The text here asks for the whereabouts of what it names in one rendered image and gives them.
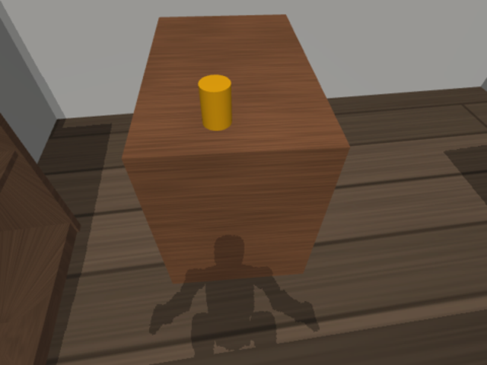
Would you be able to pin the can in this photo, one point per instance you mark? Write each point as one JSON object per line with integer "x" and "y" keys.
{"x": 215, "y": 101}

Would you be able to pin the bookshelf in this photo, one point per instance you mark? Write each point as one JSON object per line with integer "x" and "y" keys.
{"x": 37, "y": 237}

